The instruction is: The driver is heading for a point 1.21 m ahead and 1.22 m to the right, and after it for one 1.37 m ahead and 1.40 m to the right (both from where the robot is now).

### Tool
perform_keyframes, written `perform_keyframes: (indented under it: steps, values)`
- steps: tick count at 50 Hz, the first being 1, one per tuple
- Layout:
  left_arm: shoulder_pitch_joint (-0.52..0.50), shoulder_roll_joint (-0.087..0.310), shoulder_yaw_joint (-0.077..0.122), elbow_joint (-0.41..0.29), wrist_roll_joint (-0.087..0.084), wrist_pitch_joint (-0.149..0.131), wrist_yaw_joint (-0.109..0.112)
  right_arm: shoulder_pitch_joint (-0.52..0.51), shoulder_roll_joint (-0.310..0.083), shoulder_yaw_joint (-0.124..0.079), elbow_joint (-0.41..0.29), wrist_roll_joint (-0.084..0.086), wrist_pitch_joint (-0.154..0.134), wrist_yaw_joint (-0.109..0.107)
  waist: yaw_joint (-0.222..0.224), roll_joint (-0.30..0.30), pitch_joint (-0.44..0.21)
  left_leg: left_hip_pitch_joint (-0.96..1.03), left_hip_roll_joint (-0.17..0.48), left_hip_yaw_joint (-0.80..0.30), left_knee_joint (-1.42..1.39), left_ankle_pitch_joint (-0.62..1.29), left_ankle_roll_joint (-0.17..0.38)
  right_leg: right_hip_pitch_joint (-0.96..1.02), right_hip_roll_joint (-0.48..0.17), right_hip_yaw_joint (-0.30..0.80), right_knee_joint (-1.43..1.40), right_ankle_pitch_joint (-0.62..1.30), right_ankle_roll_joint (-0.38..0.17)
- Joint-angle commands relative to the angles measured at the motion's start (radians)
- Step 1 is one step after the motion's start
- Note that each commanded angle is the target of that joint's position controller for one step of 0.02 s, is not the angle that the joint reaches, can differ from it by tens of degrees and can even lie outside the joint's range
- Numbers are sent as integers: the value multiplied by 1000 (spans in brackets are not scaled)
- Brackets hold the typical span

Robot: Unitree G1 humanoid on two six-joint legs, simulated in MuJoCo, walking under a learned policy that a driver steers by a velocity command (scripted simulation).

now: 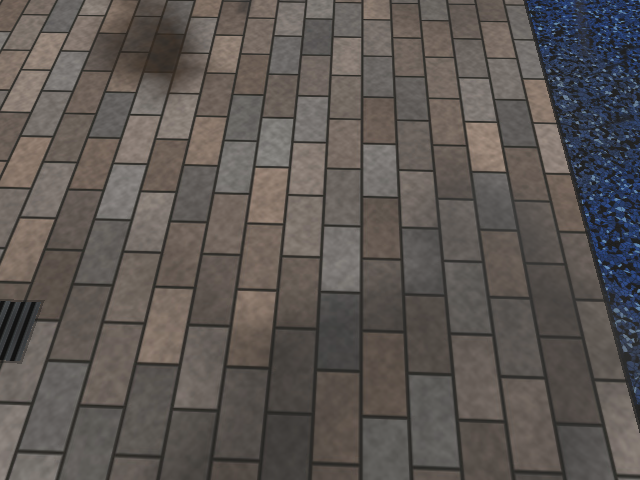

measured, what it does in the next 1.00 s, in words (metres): walks ahead, turning right: right foot, then left foot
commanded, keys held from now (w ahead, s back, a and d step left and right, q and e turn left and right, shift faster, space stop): e+shift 1.00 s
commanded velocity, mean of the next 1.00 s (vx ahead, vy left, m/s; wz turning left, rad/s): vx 0.05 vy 0.00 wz -0.95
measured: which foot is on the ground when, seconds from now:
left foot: down 0.00-0.12, up 0.14-0.56, down 0.58-1.00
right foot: up 0.00-0.12, down 0.14-0.58, up 0.60-1.00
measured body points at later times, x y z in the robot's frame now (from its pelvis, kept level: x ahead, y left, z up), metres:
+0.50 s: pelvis +0.16 +0.00 -0.01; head +0.20 -0.04 +0.44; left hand +0.44 +0.19 -0.07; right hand +0.23 -0.34 -0.10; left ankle +0.30 +0.11 -0.71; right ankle +0.19 -0.10 -0.74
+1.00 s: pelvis +0.19 +0.01 +0.00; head +0.21 -0.04 +0.44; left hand +0.52 +0.01 -0.08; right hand +0.03 -0.28 -0.11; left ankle +0.31 +0.09 -0.74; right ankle +0.09 -0.07 -0.72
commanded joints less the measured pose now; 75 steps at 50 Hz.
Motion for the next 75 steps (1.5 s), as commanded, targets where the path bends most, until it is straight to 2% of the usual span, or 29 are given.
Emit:
perform_keyframes:
  steps: [1,6,7,8,9,10,12,19,28,29,30,31,32,34,38,45,49,51,52,53,54,56,57,62,66,68,72,73,75]
  values:
    - [132,10,2,-25,9,11,-40,-154,-122,-29,-88,27,-3,-18,75,92,-145,-22,247,-22,-53,585,125,254,6,-19,-150,157,-40]
    - [275,138,68,-34,9,16,-49,-150,-148,-51,-88,63,39,-12,171,37,-186,11,233,8,394,688,14,490,137,-98,-330,48,-173]
    - [285,227,92,-39,8,11,-25,-100,-110,-41,-95,31,41,-2,149,-175,-148,-173,123,2,659,162,-60,605,43,118,-407,572,-230]
    - [210,295,89,-92,39,5,-21,-19,-58,-26,-121,-18,40,11,28,-333,-240,-480,-90,-108,1004,-489,-132,799,-144,556,-382,857,-434]
    - [184,290,85,-145,54,-14,-40,-6,-105,-25,-128,-5,32,21,64,-210,-465,-528,-97,-363,1097,-457,-123,882,-234,772,-503,559,-520]
    - [128,261,83,-163,38,-25,-45,-74,-135,-32,-149,24,22,25,65,-118,-407,-582,-71,-392,1063,-363,-95,832,-222,756,-565,255,-486]
    - [29,163,56,-178,-10,-12,-18,-148,-129,-36,-136,-1,28,4,24,26,-231,-551,-7,-401,880,-229,-80,597,-118,588,-572,60,-351]
    - [33,173,72,-222,6,39,44,-152,-63,-26,-113,14,46,6,23,-52,-262,-356,-81,-391,458,-76,-122,491,3,497,-532,125,-254]
    - [-42,143,62,-266,-7,66,26,-75,-120,-64,-93,16,19,22,10,-147,-211,-88,-55,-390,9,87,-73,403,96,609,-428,-88,-169]
    - [11,96,47,-262,-5,69,22,-60,-166,-76,-94,6,24,18,37,-22,-245,45,105,-502,-49,108,-13,311,170,525,-283,-371,-127]
    - [24,74,39,-287,-12,64,19,-77,-230,-84,-102,-23,39,11,76,274,-208,70,295,-746,-110,181,133,123,313,281,-55,-528,-72]
    - [48,167,63,-279,6,47,8,-108,-187,-79,-129,-44,33,8,84,285,-183,12,385,-838,-130,169,207,58,224,261,166,-487,-26]
    - [57,211,76,-249,2,46,1,-158,-135,-65,-157,-33,35,-2,87,214,-159,-13,342,-723,-110,132,188,58,176,230,250,-413,-7]
    - [79,179,69,-214,5,61,4,-184,-108,-55,-172,-5,49,-23,78,127,-123,-24,236,-547,-82,88,125,36,142,184,366,-297,17]
    - [-9,111,35,-257,-14,61,-1,-83,-137,-56,-157,-18,65,-37,4,143,-109,61,226,-389,-97,230,157,-32,62,71,310,-234,52]
    - [-34,81,22,-264,-3,64,-15,-67,-204,-85,-152,-9,73,-6,-13,186,-169,82,296,-217,-80,318,156,162,4,-6,4,-244,42]
    - [-8,94,40,-247,-7,90,-29,-68,-207,-96,-140,26,58,20,19,194,-177,86,333,-151,3,328,99,309,32,-55,-223,-219,-21]
    - [105,125,68,-201,-5,93,-19,-32,-154,-88,-114,39,57,28,75,106,-199,-28,276,-65,203,232,0,541,78,-34,-435,-55,-94]
    - [186,250,107,-193,-7,84,-2,-25,-109,-76,-131,10,57,32,91,-158,-179,-324,163,4,512,-133,-92,749,-96,265,-511,343,-188]
    - [129,345,111,-226,29,57,-3,-95,-71,-57,-223,-24,50,23,45,-354,-239,-617,27,-141,751,-437,-145,795,-282,624,-495,456,-398]
    - [119,261,95,-235,42,27,-17,-170,-130,-70,-219,-16,47,14,119,-196,-286,-635,34,-271,864,-405,-130,779,-276,555,-524,418,-412]
    - [48,184,64,-210,19,7,-2,-142,-135,-73,-191,4,48,-2,55,-100,-222,-620,66,-303,828,-232,-94,702,-178,388,-507,332,-300]
    - [-1,147,48,-214,3,13,8,-115,-149,-76,-179,-4,53,-8,34,-104,-213,-586,71,-302,792,-178,-98,658,-157,345,-500,344,-271]
    - [-20,133,25,-194,24,15,24,-65,-103,-55,-153,6,66,3,21,-103,-225,-438,29,-272,663,-68,-127,577,-102,277,-497,382,-265]
    - [-54,38,-18,-153,47,7,16,-36,-59,-26,-130,10,75,24,33,-128,-216,-241,73,-258,427,-35,-119,500,-99,210,-509,232,-252]
    - [-41,68,-13,-123,56,2,3,-48,-94,-32,-144,20,79,29,49,-142,-164,-187,55,-232,383,-61,-102,451,-115,218,-517,144,-260]
    - [-37,137,13,-97,23,18,20,-28,-134,-42,-173,28,71,37,34,-111,-95,-213,18,-192,220,-14,-45,499,-139,237,-440,128,-237]
    - [-15,129,15,-88,17,19,27,-16,-143,-43,-176,24,68,38,33,-75,-96,-194,27,-225,156,122,-21,507,-112,215,-398,75,-199]
    - [-27,79,13,-126,51,7,38,29,-243,-75,-177,26,61,29,65,220,-136,-88,204,-560,81,508,140,346,116,3,-120,-154,-50]
Velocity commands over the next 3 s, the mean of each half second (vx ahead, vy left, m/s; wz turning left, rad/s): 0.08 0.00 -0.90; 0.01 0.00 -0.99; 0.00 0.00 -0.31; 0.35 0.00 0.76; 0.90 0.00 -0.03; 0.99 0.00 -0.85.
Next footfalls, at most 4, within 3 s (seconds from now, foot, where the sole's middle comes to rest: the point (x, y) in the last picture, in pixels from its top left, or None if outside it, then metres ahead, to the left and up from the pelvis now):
0.14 right None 0.23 -0.11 -0.78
0.58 left None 0.33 0.07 -0.78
1.02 right None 0.11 -0.10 -0.78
1.46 left None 0.32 -0.02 -0.78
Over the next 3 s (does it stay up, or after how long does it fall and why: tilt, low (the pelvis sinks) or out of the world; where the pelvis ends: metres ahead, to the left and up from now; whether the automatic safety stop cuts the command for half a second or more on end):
stays up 0.92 -0.57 -0.01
